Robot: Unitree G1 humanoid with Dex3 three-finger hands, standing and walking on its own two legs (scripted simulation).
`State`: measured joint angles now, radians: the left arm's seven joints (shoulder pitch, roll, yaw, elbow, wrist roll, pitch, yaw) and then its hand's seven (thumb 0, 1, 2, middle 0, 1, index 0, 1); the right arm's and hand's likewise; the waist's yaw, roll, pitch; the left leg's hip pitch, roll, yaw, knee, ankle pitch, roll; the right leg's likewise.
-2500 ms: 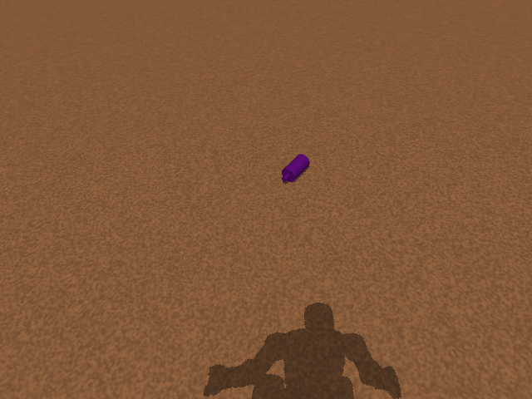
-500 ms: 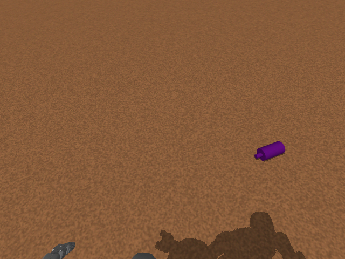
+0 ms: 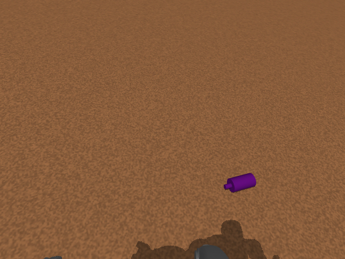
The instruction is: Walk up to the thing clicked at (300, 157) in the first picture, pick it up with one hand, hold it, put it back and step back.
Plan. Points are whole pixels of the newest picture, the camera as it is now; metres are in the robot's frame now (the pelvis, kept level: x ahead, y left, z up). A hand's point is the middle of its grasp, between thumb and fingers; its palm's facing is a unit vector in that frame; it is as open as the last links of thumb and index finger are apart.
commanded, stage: walk up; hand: left
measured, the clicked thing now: (238, 183) +0.67 -0.46 -0.70
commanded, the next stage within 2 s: none
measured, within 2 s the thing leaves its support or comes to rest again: neither
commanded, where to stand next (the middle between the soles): +0.36 -0.84 m, yaw +14 degrees
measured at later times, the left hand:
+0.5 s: hand out of the picture +0.09 +0.06 -0.14, palm faces +0.14 -0.92 -0.37, open 7.4 cm
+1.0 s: hand (230, 251) +0.19 -0.15 -0.16, palm faces +0.10 -0.90 -0.42, open 7.4 cm
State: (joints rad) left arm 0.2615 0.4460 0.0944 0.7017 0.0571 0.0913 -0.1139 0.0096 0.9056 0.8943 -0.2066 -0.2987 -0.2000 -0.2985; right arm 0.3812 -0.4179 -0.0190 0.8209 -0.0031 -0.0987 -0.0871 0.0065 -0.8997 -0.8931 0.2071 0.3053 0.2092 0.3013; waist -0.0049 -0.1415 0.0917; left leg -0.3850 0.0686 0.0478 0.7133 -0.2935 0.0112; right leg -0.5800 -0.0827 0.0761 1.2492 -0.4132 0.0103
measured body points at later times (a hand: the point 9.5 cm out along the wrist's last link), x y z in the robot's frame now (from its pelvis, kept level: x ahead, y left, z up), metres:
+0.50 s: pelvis +0.10 -0.23 +0.00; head +0.13 -0.20 +0.45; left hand +0.08 +0.11 -0.11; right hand +0.23 -0.55 -0.09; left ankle +0.18 -0.16 -0.69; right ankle +0.10 -0.30 -0.71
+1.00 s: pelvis +0.16 -0.48 -0.03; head +0.17 -0.45 +0.42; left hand +0.19 -0.10 -0.13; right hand +0.24 -0.87 -0.09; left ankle +0.18 -0.20 -0.70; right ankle +0.22 -0.63 -0.72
